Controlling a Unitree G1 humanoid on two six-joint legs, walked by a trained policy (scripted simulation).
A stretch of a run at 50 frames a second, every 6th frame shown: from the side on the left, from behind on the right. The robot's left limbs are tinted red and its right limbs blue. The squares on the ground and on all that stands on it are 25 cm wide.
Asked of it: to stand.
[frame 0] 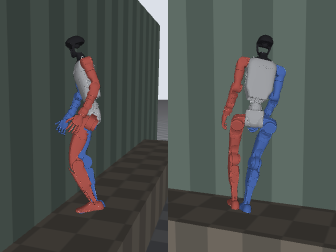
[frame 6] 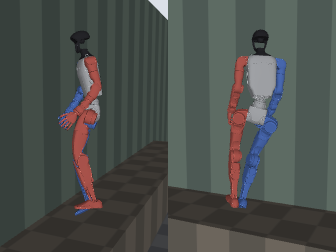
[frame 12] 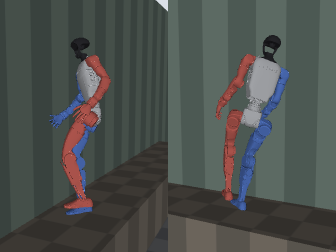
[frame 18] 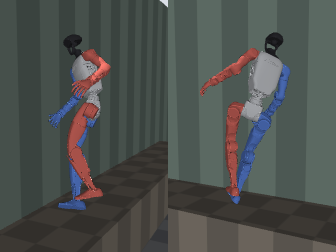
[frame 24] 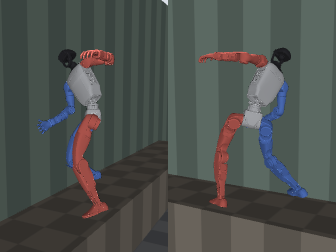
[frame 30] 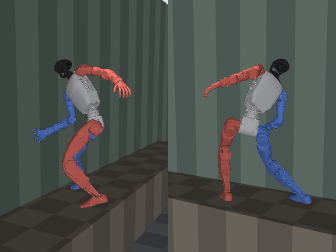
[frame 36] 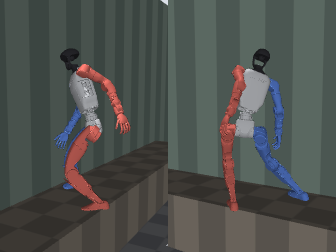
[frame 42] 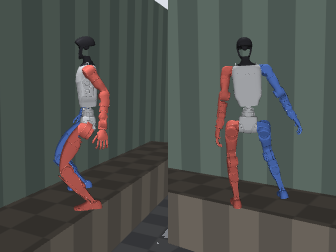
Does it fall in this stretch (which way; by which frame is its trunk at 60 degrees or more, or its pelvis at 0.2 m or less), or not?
no
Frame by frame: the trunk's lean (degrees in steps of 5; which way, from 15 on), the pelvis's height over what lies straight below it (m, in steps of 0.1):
0: 20 forward, 0.8
6: 10, 0.8
12: 20 forward and to its right, 0.8
18: 25 forward and to its right, 0.8
24: 40 forward and to its right, 0.7
30: 45 forward and to its right, 0.7
36: 25 forward and to its right, 0.6
42: 5, 0.7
